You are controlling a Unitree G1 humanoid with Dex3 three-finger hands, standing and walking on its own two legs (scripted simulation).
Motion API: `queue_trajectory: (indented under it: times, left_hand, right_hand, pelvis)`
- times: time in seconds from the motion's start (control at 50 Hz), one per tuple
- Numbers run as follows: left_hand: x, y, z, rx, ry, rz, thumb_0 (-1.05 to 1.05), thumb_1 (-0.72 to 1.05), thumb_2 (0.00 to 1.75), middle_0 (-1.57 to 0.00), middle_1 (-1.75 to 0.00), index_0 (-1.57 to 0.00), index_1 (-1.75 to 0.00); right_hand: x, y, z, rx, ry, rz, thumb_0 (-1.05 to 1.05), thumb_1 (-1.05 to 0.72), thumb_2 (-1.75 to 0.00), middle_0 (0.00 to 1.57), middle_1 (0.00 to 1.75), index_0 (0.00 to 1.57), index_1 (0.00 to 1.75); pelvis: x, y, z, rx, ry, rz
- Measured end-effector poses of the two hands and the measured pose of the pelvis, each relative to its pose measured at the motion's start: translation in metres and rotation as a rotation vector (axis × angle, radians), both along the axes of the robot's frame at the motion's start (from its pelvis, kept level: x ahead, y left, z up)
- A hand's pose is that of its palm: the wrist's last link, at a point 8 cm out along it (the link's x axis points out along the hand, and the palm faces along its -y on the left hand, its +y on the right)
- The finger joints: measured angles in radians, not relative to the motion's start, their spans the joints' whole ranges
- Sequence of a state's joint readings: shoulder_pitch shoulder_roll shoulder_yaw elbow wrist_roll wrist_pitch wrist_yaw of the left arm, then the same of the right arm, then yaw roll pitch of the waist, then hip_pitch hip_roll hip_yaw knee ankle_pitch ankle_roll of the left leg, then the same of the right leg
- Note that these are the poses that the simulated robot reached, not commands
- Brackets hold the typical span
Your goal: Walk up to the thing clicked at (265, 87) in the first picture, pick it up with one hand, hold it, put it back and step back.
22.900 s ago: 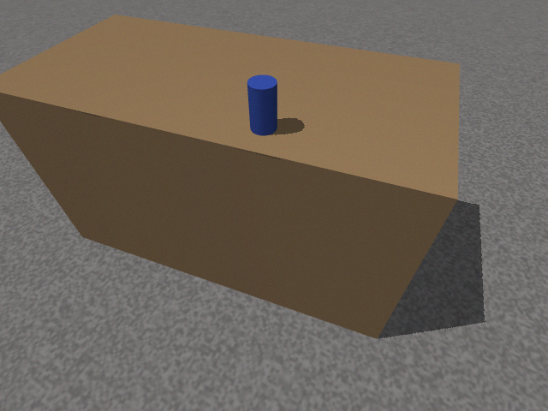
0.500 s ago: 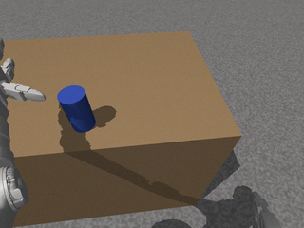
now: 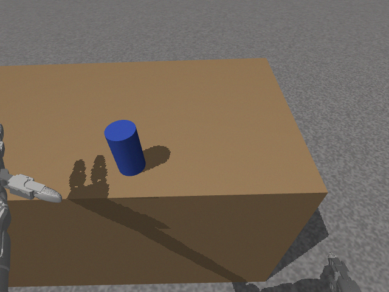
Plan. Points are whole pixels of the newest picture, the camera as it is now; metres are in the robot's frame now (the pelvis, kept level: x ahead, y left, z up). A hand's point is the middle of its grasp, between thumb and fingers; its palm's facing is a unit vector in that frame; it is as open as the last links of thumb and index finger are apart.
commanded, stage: sink last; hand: left
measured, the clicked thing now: (126, 149) +0.44 +0.20 +0.06
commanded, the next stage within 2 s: home in 0.70 s
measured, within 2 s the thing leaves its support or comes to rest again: neither
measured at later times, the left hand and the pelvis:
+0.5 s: hand (42, 261) +0.15 +0.21 +0.17, palm faces +0.35 -0.82 -0.44, open 17.4 cm; pelvis -0.02 -0.03 +0.00, yaw +2 degrees
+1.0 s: hand (30, 268) +0.16 +0.27 +0.10, palm faces +0.41 -0.81 -0.42, open 17.4 cm; pelvis -0.02 -0.02 +0.01, yaw +2 degrees
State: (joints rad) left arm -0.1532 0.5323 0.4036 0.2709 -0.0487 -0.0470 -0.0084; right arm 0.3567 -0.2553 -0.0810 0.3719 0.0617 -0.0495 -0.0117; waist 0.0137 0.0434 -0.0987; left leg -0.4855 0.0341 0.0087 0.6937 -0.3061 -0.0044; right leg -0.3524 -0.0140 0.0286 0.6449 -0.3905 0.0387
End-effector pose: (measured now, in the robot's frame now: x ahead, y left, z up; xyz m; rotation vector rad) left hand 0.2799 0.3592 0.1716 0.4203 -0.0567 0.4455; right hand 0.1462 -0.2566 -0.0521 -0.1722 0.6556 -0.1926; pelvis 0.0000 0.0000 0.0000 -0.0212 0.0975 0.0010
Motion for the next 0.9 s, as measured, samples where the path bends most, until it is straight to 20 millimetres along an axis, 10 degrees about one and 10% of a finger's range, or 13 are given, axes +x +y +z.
queue_trajectory:
  times: [0.42,0.9]
  left_hand:
    - [-0.161,-0.117,0.007,0.072,-0.039,-0.162,-0.02,-0.53,0.0,-0.07,-0.06,-0.08,-0.04]
    - [-0.167,-0.06,-0.022,0.088,0.018,0.01,-0.01,-0.56,0.04,-0.08,-0.06,-0.07,-0.05]
  right_hand:
    - [0.003,-0.028,-0.005,0.005,-0.044,-0.041,-0.01,0.51,-0.05,0.07,0.06,0.06,0.05]
    - [-0.017,-0.039,-0.003,-0.044,-0.003,-0.024,-0.01,0.44,-0.11,0.08,0.08,0.07,0.08]
  pelvis:
    - [-0.015,-0.021,0.001,0.027,-0.092,0.03]
    - [-0.023,-0.027,0.007,0.034,-0.118,0.025]
